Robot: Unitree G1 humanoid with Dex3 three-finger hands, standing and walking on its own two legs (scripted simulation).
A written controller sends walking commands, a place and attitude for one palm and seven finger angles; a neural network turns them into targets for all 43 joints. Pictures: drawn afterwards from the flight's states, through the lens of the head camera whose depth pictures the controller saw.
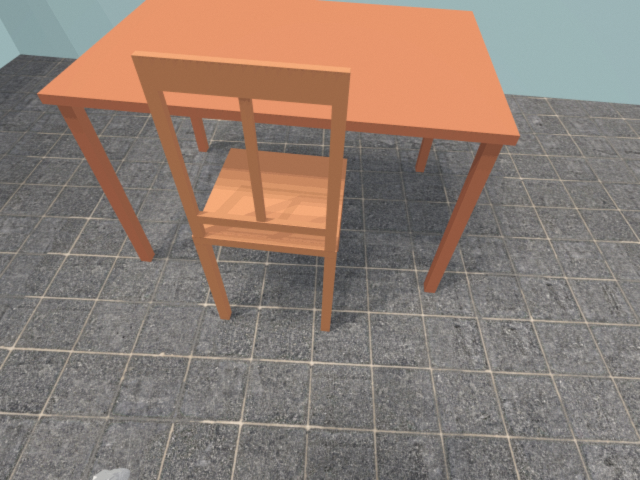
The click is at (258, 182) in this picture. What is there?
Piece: chair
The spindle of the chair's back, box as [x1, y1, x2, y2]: [238, 98, 265, 221]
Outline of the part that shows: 238,98 256,220 264,221 265,213 251,99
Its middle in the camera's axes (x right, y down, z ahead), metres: -0.15 -0.15 +0.84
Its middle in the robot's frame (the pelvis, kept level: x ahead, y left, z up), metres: +0.72 +0.18 -0.07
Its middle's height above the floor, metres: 0.70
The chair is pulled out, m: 0.00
